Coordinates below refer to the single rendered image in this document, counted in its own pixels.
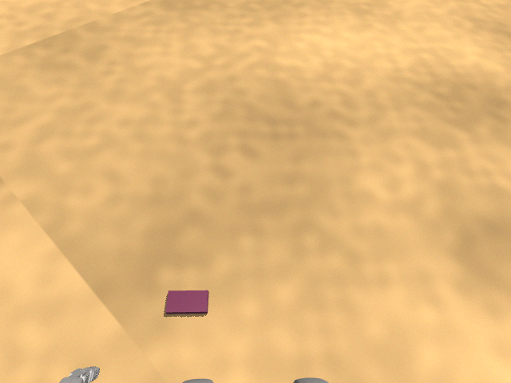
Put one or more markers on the small box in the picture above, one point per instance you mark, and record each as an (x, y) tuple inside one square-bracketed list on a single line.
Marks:
[(187, 302)]

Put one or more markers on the left robot hand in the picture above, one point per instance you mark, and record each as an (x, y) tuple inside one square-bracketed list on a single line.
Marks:
[(85, 375)]

